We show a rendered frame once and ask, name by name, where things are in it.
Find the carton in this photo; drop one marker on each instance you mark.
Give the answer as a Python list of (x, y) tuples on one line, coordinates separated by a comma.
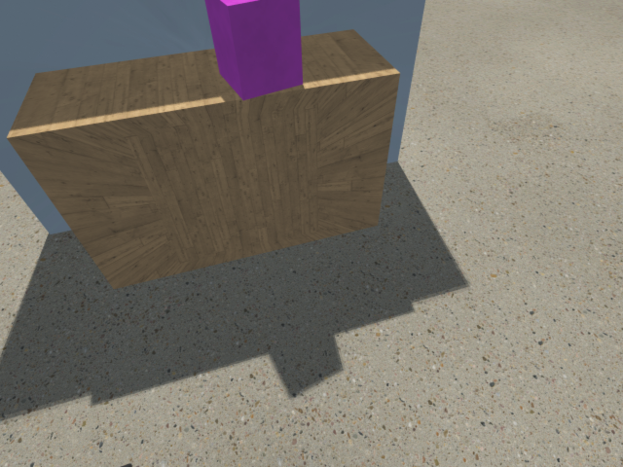
[(257, 44)]

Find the pedestal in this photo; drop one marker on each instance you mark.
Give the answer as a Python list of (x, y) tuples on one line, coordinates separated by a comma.
[(159, 167)]

